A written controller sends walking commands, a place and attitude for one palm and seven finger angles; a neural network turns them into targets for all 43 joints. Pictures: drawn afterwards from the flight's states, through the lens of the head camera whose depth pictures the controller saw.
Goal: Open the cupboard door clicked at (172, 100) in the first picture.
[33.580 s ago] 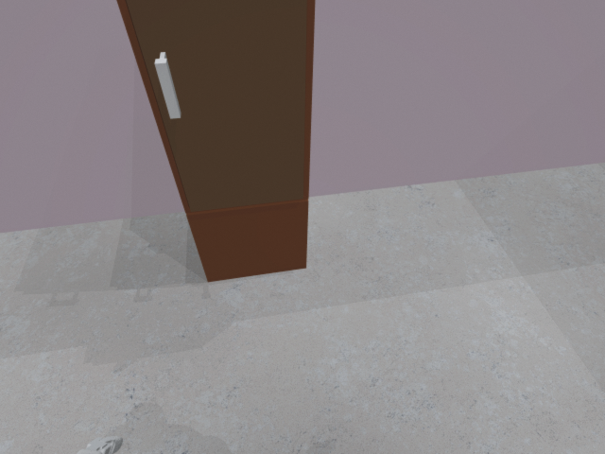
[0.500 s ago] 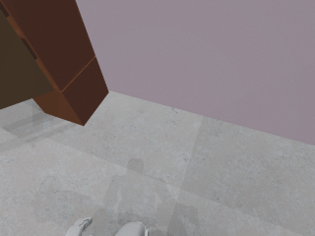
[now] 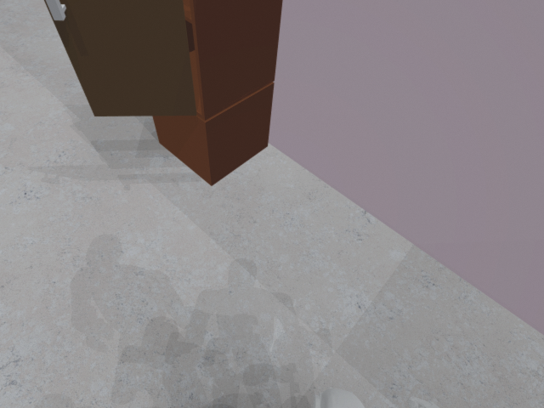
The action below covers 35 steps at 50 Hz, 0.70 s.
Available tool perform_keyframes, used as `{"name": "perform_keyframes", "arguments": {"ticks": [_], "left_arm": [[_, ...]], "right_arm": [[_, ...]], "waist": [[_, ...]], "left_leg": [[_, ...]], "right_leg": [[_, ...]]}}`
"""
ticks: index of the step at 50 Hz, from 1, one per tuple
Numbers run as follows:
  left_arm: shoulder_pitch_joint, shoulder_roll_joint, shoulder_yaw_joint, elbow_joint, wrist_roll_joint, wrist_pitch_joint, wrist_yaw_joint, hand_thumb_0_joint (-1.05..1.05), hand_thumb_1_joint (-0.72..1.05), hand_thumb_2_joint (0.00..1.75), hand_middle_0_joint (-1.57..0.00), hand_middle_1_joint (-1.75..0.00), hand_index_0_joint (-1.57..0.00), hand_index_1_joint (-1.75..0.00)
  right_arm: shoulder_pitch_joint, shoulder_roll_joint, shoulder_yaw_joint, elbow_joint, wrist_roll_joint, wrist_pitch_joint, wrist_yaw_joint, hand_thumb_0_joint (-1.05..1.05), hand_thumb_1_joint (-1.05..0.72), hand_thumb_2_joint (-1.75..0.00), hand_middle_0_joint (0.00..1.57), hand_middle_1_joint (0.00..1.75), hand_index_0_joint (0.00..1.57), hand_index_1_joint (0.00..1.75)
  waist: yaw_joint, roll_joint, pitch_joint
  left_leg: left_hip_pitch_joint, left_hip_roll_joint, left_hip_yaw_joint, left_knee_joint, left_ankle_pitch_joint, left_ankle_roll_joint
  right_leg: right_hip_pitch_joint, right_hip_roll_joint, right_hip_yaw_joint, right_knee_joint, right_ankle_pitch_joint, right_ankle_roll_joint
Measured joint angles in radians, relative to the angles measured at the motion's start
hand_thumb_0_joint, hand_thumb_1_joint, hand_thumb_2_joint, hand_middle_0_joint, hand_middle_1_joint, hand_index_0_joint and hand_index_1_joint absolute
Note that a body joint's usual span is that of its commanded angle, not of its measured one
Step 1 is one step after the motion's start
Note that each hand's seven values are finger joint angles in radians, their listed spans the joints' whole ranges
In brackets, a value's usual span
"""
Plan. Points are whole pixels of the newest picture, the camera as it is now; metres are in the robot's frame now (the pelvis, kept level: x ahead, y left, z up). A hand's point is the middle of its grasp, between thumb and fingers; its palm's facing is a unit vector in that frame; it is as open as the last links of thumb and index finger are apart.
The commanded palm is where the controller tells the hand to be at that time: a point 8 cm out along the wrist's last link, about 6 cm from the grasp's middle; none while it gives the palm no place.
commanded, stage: turn to face it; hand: left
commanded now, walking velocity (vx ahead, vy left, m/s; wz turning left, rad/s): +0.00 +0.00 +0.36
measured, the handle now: out of the picture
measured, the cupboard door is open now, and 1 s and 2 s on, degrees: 49 49 49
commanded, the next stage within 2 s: take the last steps up to it in 0.38 s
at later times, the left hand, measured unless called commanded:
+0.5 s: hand out of the picture +0.05 +0.13 -0.15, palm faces +0.19 -0.95 -0.25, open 7.3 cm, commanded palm none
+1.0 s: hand out of the picture -0.09 +0.21 -0.18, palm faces +0.40 -0.90 -0.19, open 7.4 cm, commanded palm none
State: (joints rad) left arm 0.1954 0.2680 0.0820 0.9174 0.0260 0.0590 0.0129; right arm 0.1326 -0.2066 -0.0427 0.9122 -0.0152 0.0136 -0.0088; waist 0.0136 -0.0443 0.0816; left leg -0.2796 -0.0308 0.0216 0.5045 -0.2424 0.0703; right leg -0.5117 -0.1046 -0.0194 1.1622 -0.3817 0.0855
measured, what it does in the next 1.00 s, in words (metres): steps on the spot, turning left: right foot, then left foot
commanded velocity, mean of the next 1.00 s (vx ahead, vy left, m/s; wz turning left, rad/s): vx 0.16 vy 0.08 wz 0.21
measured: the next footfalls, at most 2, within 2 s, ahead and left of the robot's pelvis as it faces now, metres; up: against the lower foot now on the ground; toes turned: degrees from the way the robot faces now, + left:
right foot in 0.32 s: +0.04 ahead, -0.15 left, +0.00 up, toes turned +4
left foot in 0.90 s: +0.05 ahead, +0.15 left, +0.00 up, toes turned +24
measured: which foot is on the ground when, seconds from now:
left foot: down 0.00-0.34, up 0.36-0.88, down 0.90-1.00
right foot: up 0.00-0.30, down 0.32-0.90, up 0.92-1.00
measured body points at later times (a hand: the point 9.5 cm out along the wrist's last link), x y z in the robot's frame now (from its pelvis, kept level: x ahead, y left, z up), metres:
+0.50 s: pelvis +0.01 -0.06 +0.00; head +0.04 -0.08 +0.45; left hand +0.04 +0.18 -0.13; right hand +0.06 -0.30 -0.16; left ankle -0.04 +0.07 -0.66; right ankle +0.00 -0.15 -0.74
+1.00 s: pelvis +0.05 +0.06 -0.01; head +0.06 +0.09 +0.44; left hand -0.11 +0.25 -0.17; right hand +0.24 -0.12 -0.13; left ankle +0.02 +0.13 -0.74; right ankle +0.02 -0.11 -0.67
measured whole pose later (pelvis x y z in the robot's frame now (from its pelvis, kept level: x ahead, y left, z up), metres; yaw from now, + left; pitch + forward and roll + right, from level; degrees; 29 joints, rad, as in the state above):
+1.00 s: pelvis +0.05 +0.06 -0.01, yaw +18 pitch +0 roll +0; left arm 0.41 0.20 0.07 1.12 0.03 0.03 0.00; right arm 0.12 -0.17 -0.03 0.96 -0.02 -0.04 0.00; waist 0.06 -0.06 0.05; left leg -0.24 -0.01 0.13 0.55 -0.32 0.07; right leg -0.36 -0.15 -0.08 1.08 -0.48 0.02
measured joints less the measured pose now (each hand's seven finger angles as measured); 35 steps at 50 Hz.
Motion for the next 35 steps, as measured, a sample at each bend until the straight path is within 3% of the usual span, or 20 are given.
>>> {"name": "perform_keyframes", "arguments": {"ticks": [8, 13, 16, 18, 19, 21, 24, 29, 35], "left_arm": [[-0.042, -0.027, -0.013, -0.015, -0.004, -0.004, 0.001, 0.01, 0.91, 0.90, -0.20, -0.30, -0.20, -0.30], [-0.059, -0.058, -0.026, -0.018, -0.009, -0.010, 0.002, 0.01, 0.91, 0.90, -0.20, -0.30, -0.20, -0.30], [-0.054, -0.074, -0.033, -0.020, -0.014, -0.027, 0.005, 0.01, 0.91, 0.90, -0.20, -0.30, -0.20, -0.30], [-0.047, -0.092, -0.037, -0.011, -0.008, -0.046, 0.010, 0.01, 0.91, 0.90, -0.20, -0.30, -0.20, -0.30], [-0.041, -0.101, -0.044, -0.007, -0.005, -0.049, 0.011, 0.01, 0.91, 0.90, -0.20, -0.30, -0.20, -0.30], [-0.024, -0.116, -0.052, 0.002, -0.005, -0.053, 0.012, 0.01, 0.91, 0.90, -0.20, -0.30, -0.20, -0.30], [0.003, -0.128, -0.055, 0.016, -0.008, -0.056, 0.015, 0.01, 0.91, 0.90, -0.20, -0.30, -0.20, -0.30], [0.042, -0.114, -0.041, 0.036, -0.006, -0.073, 0.016, 0.00, 0.93, 0.90, -0.20, -0.30, -0.20, -0.30], [0.116, -0.112, -0.031, 0.080, 0.005, -0.094, 0.005, 0.01, 0.92, 0.90, -0.20, -0.30, -0.20, -0.30]], "right_arm": [[0.075, 0.031, 0.007, 0.040, -0.004, 0.005, 0.000, 0.00, -0.90, -0.90, 0.20, 0.30, 0.21, 0.30], [0.107, 0.031, -0.001, 0.064, -0.009, 0.018, 0.000, 0.00, -0.90, -0.90, 0.20, 0.30, 0.21, 0.30], [0.124, 0.025, -0.007, 0.077, -0.004, 0.023, -0.002, 0.00, -0.90, -0.90, 0.20, 0.30, 0.21, 0.30], [0.124, 0.012, -0.016, 0.090, 0.005, 0.029, -0.001, 0.00, -0.90, -0.90, 0.20, 0.30, 0.21, 0.30], [0.121, 0.005, -0.021, 0.095, 0.006, 0.035, 0.000, 0.00, -0.90, -0.90, 0.20, 0.30, 0.21, 0.30], [0.117, -0.005, -0.031, 0.104, 0.002, 0.045, 0.003, 0.01, -0.90, -0.90, 0.20, 0.30, 0.20, 0.30], [0.109, -0.012, -0.038, 0.117, 0.002, 0.053, 0.007, 0.01, -0.90, -0.90, 0.20, 0.30, 0.20, 0.30], [0.097, -0.015, -0.041, 0.133, -0.002, 0.055, 0.012, 0.00, -0.91, -0.90, 0.20, 0.30, 0.20, 0.30], [0.060, -0.022, -0.040, 0.136, -0.007, 0.053, 0.027, 0.01, -0.91, -0.90, 0.20, 0.30, 0.20, 0.30]], "waist": [[-0.025, 0.023, -0.022], [-0.048, 0.047, -0.023], [-0.051, 0.054, -0.030], [-0.046, 0.076, -0.028], [-0.050, 0.086, -0.025], [-0.056, 0.092, -0.020], [-0.057, 0.082, -0.016], [-0.036, 0.062, -0.021], [0.010, 0.042, -0.030]], "left_leg": [[0.027, -0.015, -0.059, -0.052, 0.031, -0.009], [0.008, -0.020, -0.089, -0.025, 0.021, -0.030], [-0.020, -0.032, -0.102, 0.020, 0.002, -0.051], [-0.058, -0.029, -0.108, 0.113, -0.086, -0.068], [-0.086, -0.031, -0.103, 0.201, -0.163, -0.075], [-0.141, -0.029, -0.082, 0.391, -0.219, -0.090], [-0.188, -0.005, -0.053, 0.569, -0.188, -0.112], [-0.180, 0.040, -0.044, 0.577, -0.135, -0.131], [-0.149, 0.071, -0.009, 0.469, -0.131, -0.133]], "right_leg": [[0.038, 0.028, 0.016, -0.157, 0.002, 0.008], [0.133, 0.064, 0.003, -0.360, -0.029, -0.011], [0.235, 0.082, -0.009, -0.565, 0.073, -0.026], [0.265, 0.095, -0.021, -0.615, 0.049, -0.092], [0.268, 0.094, -0.032, -0.607, 0.047, -0.107], [0.290, 0.083, -0.054, -0.624, 0.059, -0.118], [0.327, 0.069, -0.080, -0.670, 0.082, -0.119], [0.360, 0.055, -0.125, -0.717, 0.095, -0.119], [0.391, 0.020, -0.166, -0.757, 0.099, -0.096]]}}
